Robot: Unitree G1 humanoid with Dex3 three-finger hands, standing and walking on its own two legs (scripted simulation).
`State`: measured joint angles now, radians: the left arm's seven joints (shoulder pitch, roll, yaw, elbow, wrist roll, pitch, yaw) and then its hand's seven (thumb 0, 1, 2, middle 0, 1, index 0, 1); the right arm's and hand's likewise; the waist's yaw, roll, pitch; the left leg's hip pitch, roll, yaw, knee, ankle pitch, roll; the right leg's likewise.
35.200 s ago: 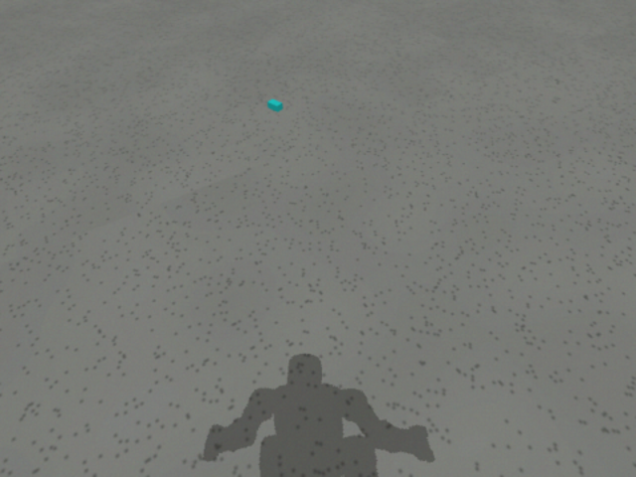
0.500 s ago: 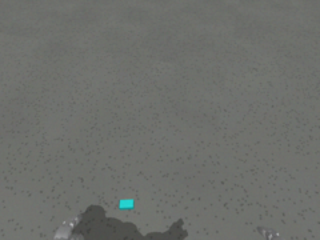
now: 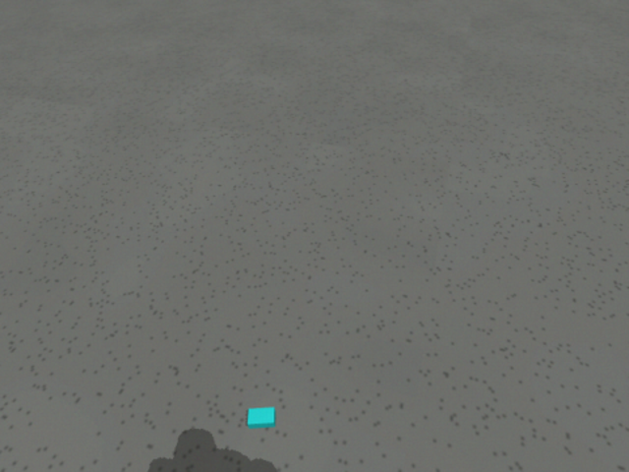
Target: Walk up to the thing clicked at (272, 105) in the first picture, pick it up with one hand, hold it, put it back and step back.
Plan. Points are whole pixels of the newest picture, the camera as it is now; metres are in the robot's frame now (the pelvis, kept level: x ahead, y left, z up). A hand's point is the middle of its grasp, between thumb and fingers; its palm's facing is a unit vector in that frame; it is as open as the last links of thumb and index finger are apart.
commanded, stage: stand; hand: left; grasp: from above
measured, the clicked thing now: (261, 417) +0.44 +0.23 -0.76
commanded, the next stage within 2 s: step back in 1.78 s
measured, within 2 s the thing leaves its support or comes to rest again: neither
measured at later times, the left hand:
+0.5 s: hand out of the picture +0.04 +0.23 -0.16, palm faces +0.03 -0.94 -0.33, open 7.4 cm
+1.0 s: hand out of the picture +0.10 +0.23 -0.15, palm faces +0.03 -0.94 -0.34, open 7.4 cm
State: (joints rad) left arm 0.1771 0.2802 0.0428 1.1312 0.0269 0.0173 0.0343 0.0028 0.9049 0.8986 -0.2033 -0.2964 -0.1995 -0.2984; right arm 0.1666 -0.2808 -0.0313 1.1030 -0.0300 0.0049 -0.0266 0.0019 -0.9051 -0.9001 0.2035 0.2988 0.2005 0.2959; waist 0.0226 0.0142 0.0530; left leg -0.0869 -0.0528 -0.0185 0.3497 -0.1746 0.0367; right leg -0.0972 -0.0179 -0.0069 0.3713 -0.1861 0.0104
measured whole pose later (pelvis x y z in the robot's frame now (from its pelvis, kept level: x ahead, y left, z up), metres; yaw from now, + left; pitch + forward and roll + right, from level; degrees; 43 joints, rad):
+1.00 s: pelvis +0.02 -0.02 +0.00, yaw +0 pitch -3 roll +0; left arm 0.09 0.30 0.03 1.16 0.01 0.00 0.02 0.00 0.90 0.90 -0.20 -0.30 -0.20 -0.30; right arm 0.11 -0.33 -0.01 1.14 -0.02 -0.01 -0.02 0.00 -0.91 -0.90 0.20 0.30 0.20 0.30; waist 0.00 0.02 0.05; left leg -0.07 -0.02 -0.03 0.30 -0.18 0.01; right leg -0.07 0.02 -0.01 0.30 -0.18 -0.02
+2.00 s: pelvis +0.00 +0.00 -0.01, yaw -1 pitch -1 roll +0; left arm 0.06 0.38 0.06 1.00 0.01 0.03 0.02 0.00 0.90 0.90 -0.21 -0.30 -0.20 -0.30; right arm 0.07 -0.38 -0.04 1.01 0.00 0.05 0.01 0.00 -0.91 -0.90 0.20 0.30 0.20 0.30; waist 0.00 -0.01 0.15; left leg -0.30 -0.05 -0.04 0.75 -0.42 0.04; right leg -0.23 0.00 0.01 0.47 -0.22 -0.02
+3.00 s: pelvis -0.23 +0.03 -0.02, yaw -3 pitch -3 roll +0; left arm 0.11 0.39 0.07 0.78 0.02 0.08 0.01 0.00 0.90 0.90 -0.20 -0.30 -0.20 -0.30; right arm 0.19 -0.37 -0.04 0.88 -0.03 0.02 0.00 0.00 -0.91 -0.90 0.20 0.30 0.20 0.30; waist -0.01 -0.04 0.18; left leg -0.25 -0.03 -0.03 0.62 -0.33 0.02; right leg -0.44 0.07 0.10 0.92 -0.50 -0.02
